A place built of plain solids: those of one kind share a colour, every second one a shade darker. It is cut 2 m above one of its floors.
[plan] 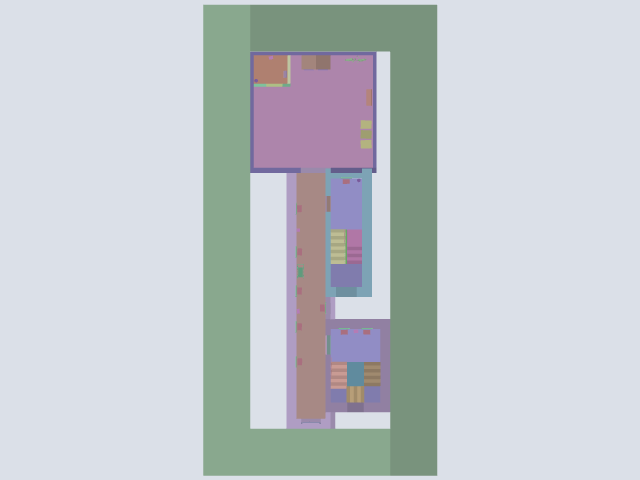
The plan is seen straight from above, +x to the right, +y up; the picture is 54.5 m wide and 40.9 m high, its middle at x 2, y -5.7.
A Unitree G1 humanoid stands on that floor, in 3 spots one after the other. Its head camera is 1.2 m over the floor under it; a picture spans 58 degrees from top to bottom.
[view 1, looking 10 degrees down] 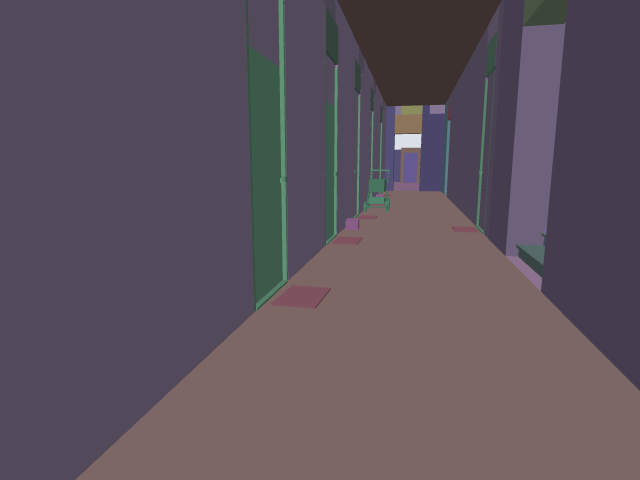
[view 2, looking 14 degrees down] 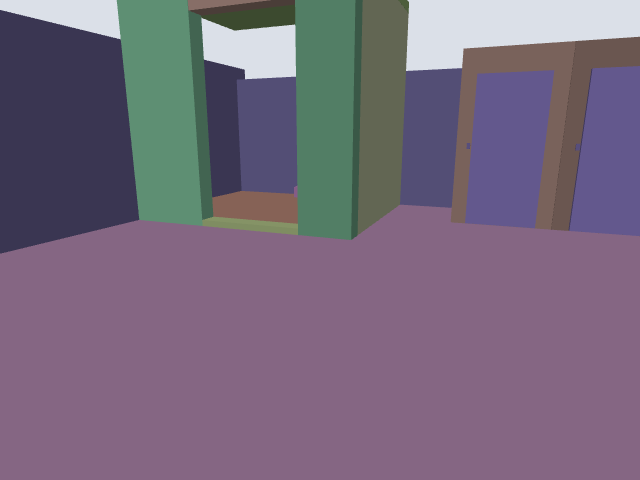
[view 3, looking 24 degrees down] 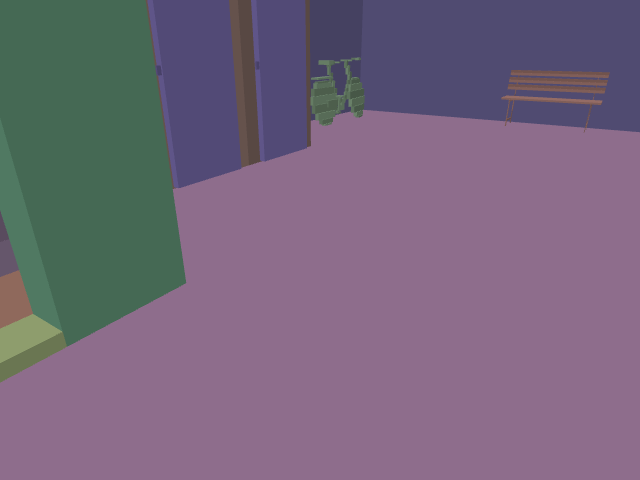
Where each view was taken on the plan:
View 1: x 1.23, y -19.78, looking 102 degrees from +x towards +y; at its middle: wall_corr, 6.01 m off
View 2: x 0.95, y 2.77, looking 112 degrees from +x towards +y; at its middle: floor_yard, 4.96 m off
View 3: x -1.88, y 5.59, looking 33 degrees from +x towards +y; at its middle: floor_yard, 2.95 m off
